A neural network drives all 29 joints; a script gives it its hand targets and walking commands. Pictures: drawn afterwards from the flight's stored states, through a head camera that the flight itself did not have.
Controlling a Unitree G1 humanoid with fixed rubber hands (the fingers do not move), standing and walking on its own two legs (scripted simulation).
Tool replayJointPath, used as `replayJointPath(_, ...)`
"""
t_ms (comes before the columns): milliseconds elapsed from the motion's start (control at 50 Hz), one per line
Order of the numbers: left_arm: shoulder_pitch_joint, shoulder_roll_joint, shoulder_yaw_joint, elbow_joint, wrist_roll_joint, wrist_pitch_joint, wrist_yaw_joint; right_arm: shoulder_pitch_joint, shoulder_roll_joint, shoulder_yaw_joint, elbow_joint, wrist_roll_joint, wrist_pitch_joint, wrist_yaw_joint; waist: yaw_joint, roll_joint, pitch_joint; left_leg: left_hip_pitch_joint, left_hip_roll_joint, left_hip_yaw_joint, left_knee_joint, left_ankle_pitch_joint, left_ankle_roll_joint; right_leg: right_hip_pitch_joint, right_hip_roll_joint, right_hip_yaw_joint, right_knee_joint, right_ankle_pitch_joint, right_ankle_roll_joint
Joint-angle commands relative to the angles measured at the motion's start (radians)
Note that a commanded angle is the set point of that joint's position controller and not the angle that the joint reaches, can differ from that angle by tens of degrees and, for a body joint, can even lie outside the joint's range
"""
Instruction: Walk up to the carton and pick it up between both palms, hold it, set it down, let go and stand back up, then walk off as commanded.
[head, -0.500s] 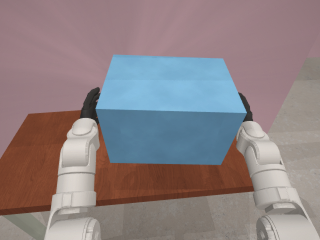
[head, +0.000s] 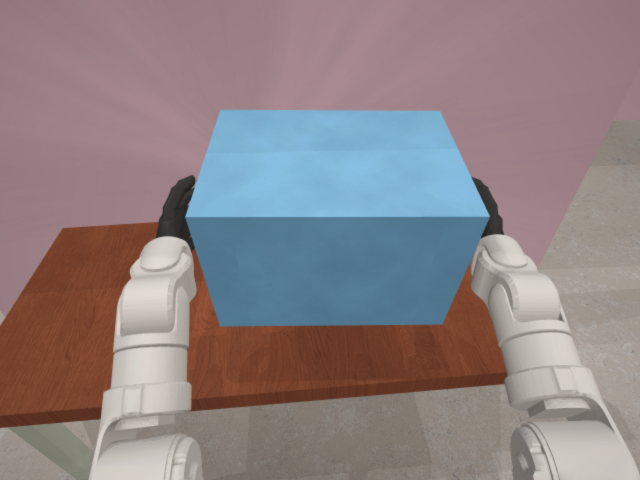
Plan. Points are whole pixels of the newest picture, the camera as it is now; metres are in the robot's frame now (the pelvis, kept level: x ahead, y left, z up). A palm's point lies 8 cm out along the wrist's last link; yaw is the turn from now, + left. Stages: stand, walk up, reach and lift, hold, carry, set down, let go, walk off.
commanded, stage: hold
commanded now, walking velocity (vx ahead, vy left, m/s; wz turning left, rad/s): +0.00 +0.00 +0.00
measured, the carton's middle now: (331, 217) +0.40 -0.02 +0.17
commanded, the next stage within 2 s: set down in 0.30 s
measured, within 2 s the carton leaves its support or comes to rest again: neither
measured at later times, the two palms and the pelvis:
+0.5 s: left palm (175, 239) +0.36 +0.17 +0.18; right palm (485, 236) +0.35 -0.20 +0.16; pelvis +0.00 +0.00 +0.00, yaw +0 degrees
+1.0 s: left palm (191, 252) +0.39 +0.17 +0.13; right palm (471, 245) +0.37 -0.20 +0.12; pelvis +0.01 +0.00 +0.00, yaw +0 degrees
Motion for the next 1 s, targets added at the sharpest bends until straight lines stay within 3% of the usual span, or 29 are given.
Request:
replayJointPath(0,-0.733,-0.601,-0.46,-0.298,-0.117,-0.053,-0.134,-1.007,0.577,0.537,-0.438,0.188,-0.088,0.17,0.07,-0.03,-0.48,0.087,-0.066,-0.008,-0.145,0.243,0.005,0.434,0.046,0.118,-0.001,0.196,0.026)
replayJointPath(280,-0.731,-0.599,-0.461,-0.293,-0.116,-0.049,-0.135,-1.017,0.57,0.534,-0.447,0.191,-0.084,0.169,0.073,-0.036,-0.473,0.088,-0.067,-0.011,-0.145,0.234,0.003,0.429,0.046,0.116,-0.006,0.182,0.024)
replayJointPath(300,-0.685,-0.584,-0.483,-0.313,-0.158,-0.07,-0.125,-0.937,0.532,0.533,-0.463,0.186,-0.093,0.153,0.019,0.025,-0.537,0.115,-0.061,-0.008,-0.132,0.338,-0.018,0.39,0.064,0.098,0.016,0.238,0.026)
replayJointPath(320,-0.671,-0.578,-0.486,-0.316,-0.162,-0.075,-0.12,-0.937,0.52,0.541,-0.472,0.19,-0.098,0.152,0.024,0.026,-0.532,0.139,-0.059,-0.016,-0.113,0.394,-0.028,0.378,0.07,0.097,0.012,0.244,0.023)
replayJointPath(440,-0.714,-0.561,-0.412,-0.23,-0.123,-0.126,-0.144,-0.937,0.517,0.44,-0.354,0.09,-0.153,0.161,0.019,0.009,-0.43,0.11,-0.06,0.0,-0.151,0.218,-0.017,0.369,0.052,0.094,-0.003,0.14,0.015)
replayJointPath(540,-0.704,-0.507,-0.297,-0.019,-0.047,-0.213,-0.189,-0.866,0.567,0.339,-0.187,-0.052,-0.249,0.18,0.016,-0.023,-0.306,0.047,-0.059,0.023,-0.212,0.0,0.007,0.361,0.025,0.08,-0.02,-0.026,0.022)
replayJointPath(580,-0.711,-0.5,-0.285,0.01,-0.029,-0.255,-0.203,-0.835,0.583,0.319,-0.127,-0.093,-0.289,0.184,0.011,-0.034,-0.298,0.053,-0.06,0.031,-0.229,-0.015,0.015,0.381,0.019,0.073,-0.023,-0.035,0.028)
replayJointPath(720,-0.748,-0.557,-0.397,-0.016,-0.078,-0.381,-0.193,-0.824,0.615,0.376,-0.198,-0.109,-0.414,0.16,-0.026,-0.043,-0.462,0.114,-0.071,0.033,-0.191,0.128,0.0,0.464,0.014,0.063,-0.005,0.161,0.041)
replayJointPath(900,-0.674,-0.529,-0.374,0.083,-0.042,-0.436,-0.214,-0.678,0.631,0.364,-0.081,-0.146,-0.435,0.132,-0.049,-0.055,-0.408,0.095,-0.075,0.042,-0.197,0.134,0.006,0.516,-0.004,0.073,-0.011,0.251,0.053)
replayJointPath(980,-0.697,-0.548,-0.408,0.053,-0.061,-0.465,-0.215,-0.674,0.634,0.369,-0.109,-0.147,-0.456,0.121,-0.071,-0.05,-0.475,0.111,-0.075,0.036,-0.174,0.206,-0.009,0.548,0.001,0.075,0.004,0.349,0.055)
